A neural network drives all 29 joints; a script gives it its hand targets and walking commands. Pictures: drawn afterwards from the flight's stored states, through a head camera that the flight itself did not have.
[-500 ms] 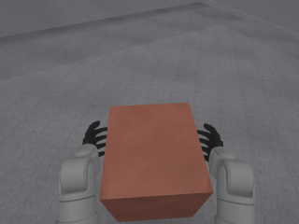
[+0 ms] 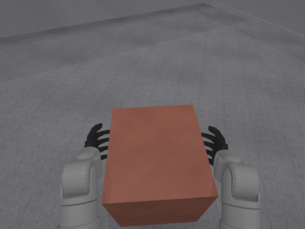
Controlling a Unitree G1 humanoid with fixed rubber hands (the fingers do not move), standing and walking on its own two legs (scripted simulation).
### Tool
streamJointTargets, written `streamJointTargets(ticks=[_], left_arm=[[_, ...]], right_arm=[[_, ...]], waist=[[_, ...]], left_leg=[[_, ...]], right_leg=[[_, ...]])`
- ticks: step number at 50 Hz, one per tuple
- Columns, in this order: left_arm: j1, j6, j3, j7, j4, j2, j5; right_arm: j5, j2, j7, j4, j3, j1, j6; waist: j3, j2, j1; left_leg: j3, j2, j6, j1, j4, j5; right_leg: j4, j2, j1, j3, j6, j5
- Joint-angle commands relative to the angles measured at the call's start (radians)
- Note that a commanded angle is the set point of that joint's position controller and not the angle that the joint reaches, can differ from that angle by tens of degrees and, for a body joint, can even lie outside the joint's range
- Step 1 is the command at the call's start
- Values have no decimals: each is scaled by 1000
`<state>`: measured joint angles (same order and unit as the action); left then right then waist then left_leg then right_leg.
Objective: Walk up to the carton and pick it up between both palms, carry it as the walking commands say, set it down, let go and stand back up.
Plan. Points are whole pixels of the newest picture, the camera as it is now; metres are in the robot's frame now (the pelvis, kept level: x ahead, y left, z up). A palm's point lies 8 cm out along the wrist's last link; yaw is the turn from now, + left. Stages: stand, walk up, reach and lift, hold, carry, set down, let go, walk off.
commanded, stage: carry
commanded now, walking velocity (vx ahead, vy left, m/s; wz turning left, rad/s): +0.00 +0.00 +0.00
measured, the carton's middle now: (156, 167) +0.27 +0.00 +0.01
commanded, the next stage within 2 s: none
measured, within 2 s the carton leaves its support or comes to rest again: neither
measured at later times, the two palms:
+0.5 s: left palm (91, 153) +0.27 +0.16 +0.09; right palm (218, 156) +0.26 -0.15 +0.09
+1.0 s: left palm (115, 153) +0.27 +0.11 +0.08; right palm (239, 158) +0.26 -0.20 +0.08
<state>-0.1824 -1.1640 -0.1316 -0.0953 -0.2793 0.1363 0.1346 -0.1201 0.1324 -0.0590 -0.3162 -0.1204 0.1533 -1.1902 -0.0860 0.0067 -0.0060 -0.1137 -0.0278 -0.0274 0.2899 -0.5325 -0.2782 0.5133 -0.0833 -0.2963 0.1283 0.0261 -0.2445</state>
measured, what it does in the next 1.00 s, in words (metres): stands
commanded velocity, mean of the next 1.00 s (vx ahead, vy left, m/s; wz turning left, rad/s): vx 0.00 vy -0.09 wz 0.00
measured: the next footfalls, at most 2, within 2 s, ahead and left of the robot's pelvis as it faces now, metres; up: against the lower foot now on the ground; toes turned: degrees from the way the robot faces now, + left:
none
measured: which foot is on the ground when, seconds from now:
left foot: down 0.00-1.00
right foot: down 0.00-1.00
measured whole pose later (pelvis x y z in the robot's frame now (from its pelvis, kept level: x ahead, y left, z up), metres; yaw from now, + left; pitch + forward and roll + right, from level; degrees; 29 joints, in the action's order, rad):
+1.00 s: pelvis +0.00 -0.05 -0.01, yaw -1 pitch +3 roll -1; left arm -0.19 -1.17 -0.14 -0.10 -0.28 0.14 0.13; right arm -0.13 0.13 -0.06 -0.32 -0.12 0.16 -1.19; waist -0.08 0.00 0.00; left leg -0.09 -0.12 0.05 0.35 -0.61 -0.31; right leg 0.56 0.00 -0.35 0.15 -0.05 -0.27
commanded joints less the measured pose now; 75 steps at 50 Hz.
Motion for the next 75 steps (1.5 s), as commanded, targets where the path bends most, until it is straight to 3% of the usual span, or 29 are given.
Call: streamJointTargets(ticks=[1,29,31,37,41,45,51,56,60,66,72,75], left_arm=[[-425,-25,749,252,-34,911,-421],[-433,-32,748,249,-35,908,-421],[-426,-33,751,253,-26,912,-423],[-454,-37,762,255,-27,917,-430],[-458,-35,763,255,-33,922,-436],[-441,-31,756,256,-32,920,-436],[-417,-25,746,257,-33,912,-425],[-399,-19,744,254,-51,911,-414],[-400,-19,747,254,-68,906,-411],[-401,-21,753,256,-74,907,-413],[-410,-25,761,258,-81,909,-420],[-414,-28,761,260,-77,909,-425]], right_arm=[[380,843,223,-35,701,476,8],[380,841,221,-32,697,483,1],[381,850,223,-28,706,480,3],[374,848,227,-16,687,471,3],[372,854,229,-14,683,467,6],[374,856,229,-30,693,471,8],[392,860,232,-60,718,489,6],[405,868,237,-63,727,486,7],[406,869,239,-67,727,482,9],[401,870,240,-68,721,475,10],[392,871,239,-60,714,466,10],[386,870,237,-57,710,465,8]], waist=[[-200,-14,1],[-198,-12,3],[-199,5,2],[-189,-86,4],[-187,-115,4],[-203,-85,4],[-224,64,8],[-240,37,10],[-246,15,11],[-224,35,13],[-213,-25,12],[-199,-18,11]], left_leg=[[114,-114,-4,-59,85,247],[116,-111,-6,-59,86,234],[132,-147,0,-59,94,262],[196,-234,-8,-59,132,216],[192,-257,-8,-54,117,220],[150,-244,12,-25,58,215],[28,-155,59,48,-78,55],[11,-154,55,26,-97,118],[24,-168,48,19,-97,153],[-3,-147,51,34,-109,72],[45,-187,34,5,-47,124],[48,-188,33,28,-37,77]], right_leg=[[-56,-75,90,-88,-31,142],[-59,-76,85,-86,-33,135],[-47,-62,76,-77,-22,131],[4,-34,20,-61,-10,46],[15,-29,4,-53,-13,59],[8,-39,36,-64,-33,154],[-75,-115,99,-153,-105,306],[-25,-102,84,-115,-125,375],[-12,-86,66,-112,-124,309],[-55,-99,38,-133,-144,209],[-38,-61,-11,-102,-115,66],[-61,-61,-11,-115,-114,11]])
